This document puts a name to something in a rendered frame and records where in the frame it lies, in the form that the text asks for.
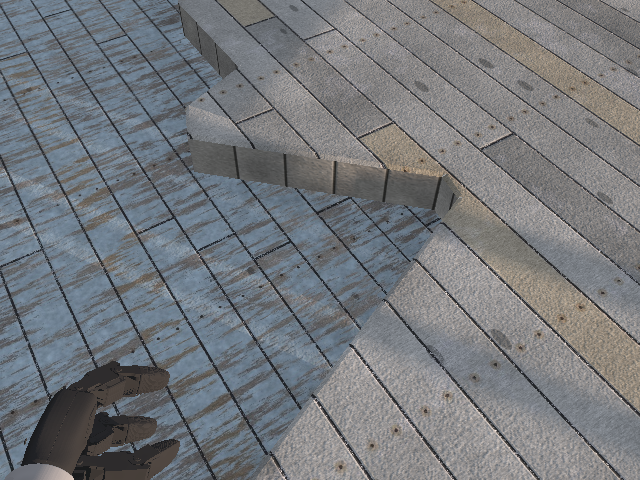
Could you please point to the robot left hand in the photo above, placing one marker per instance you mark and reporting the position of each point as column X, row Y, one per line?
column 70, row 436

